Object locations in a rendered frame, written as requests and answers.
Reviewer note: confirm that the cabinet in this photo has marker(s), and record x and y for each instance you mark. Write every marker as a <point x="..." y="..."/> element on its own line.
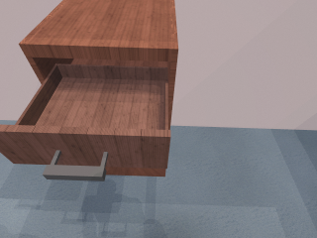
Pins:
<point x="108" y="32"/>

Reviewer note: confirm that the handle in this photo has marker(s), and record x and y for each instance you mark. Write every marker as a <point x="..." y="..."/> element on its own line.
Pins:
<point x="69" y="172"/>

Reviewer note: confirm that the drawer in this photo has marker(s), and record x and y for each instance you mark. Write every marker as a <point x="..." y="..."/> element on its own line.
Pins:
<point x="84" y="110"/>

